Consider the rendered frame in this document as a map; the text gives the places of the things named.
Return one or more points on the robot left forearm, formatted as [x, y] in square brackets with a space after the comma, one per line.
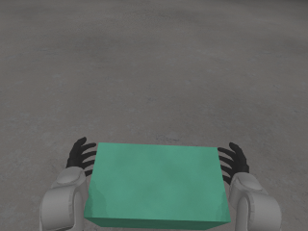
[62, 206]

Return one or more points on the robot right hand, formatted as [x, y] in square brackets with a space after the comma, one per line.
[238, 164]

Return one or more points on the robot left hand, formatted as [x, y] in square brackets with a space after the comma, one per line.
[76, 157]

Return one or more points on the carton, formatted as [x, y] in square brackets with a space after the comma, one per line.
[155, 186]

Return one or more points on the robot right forearm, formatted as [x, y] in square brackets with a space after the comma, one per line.
[256, 209]

